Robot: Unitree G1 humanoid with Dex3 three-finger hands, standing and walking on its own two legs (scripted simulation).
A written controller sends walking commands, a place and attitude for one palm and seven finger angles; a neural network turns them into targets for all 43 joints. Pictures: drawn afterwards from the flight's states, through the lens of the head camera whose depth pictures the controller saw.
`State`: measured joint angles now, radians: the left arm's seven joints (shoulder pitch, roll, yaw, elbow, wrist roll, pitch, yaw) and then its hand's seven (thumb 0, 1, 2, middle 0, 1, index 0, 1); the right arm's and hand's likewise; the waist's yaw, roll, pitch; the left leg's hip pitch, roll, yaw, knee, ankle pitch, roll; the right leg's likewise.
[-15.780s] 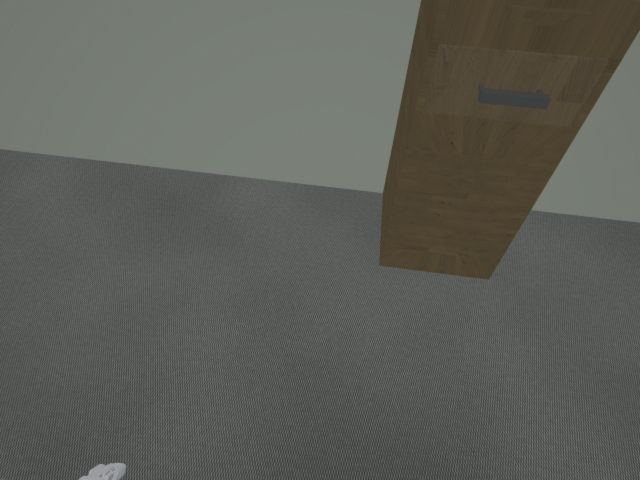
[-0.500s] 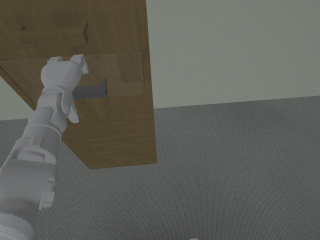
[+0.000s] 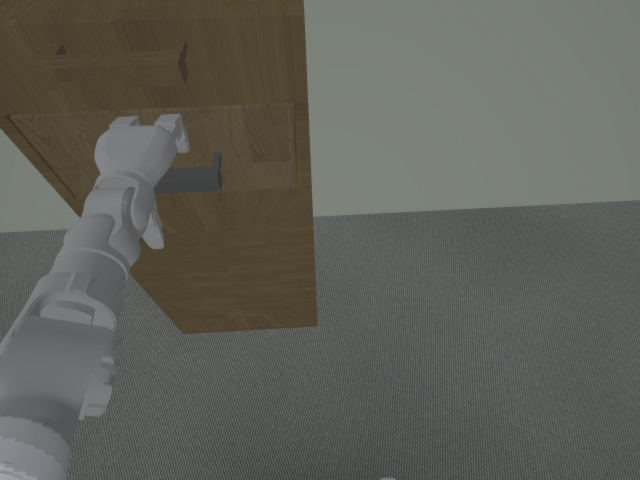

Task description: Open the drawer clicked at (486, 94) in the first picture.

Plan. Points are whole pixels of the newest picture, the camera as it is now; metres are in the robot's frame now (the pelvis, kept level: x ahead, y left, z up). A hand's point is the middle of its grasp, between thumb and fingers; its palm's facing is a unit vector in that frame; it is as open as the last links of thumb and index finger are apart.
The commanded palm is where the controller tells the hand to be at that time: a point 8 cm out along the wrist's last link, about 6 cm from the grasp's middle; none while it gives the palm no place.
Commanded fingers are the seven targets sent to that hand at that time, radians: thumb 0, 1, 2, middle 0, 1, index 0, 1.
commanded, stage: lower the fingers behind the handle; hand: left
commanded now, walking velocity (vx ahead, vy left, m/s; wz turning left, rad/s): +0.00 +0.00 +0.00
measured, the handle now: (169, 170) +0.55 +0.23 +0.02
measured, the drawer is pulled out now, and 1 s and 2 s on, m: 0.00 0.00 0.00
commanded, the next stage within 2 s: close the thumb around the handle in 1.42 s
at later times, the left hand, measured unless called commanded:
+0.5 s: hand (159, 196) +0.48 +0.22 +0.04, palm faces -0.03 -0.01 -1.00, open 13.9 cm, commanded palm +0.47 +0.22 +0.09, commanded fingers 0.00 -0.50 0.30 -0.30 -1.20 -0.30 -1.20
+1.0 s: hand (160, 207) +0.49 +0.23 +0.02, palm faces -0.05 -0.02 -1.00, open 14.0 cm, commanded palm +0.47 +0.23 +0.06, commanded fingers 0.00 -0.50 0.30 -0.30 -1.20 -0.30 -1.20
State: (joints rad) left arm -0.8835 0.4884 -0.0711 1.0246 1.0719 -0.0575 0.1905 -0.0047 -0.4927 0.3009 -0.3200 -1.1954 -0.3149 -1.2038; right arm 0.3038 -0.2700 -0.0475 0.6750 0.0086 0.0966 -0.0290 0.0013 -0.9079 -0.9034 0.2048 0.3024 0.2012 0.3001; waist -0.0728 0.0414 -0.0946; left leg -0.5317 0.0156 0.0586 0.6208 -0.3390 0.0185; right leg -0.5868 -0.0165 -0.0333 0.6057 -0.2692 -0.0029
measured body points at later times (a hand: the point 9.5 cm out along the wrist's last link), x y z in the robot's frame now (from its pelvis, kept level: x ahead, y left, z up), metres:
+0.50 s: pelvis +0.00 +0.00 -0.01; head +0.09 -0.01 +0.43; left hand +0.48 +0.22 +0.10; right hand +0.01 -0.27 -0.14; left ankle -0.03 +0.11 -0.72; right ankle +0.01 -0.12 -0.72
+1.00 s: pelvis -0.01 +0.01 -0.02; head +0.10 +0.01 +0.42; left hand +0.48 +0.23 +0.07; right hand +0.00 -0.27 -0.14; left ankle -0.03 +0.11 -0.72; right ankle +0.01 -0.12 -0.72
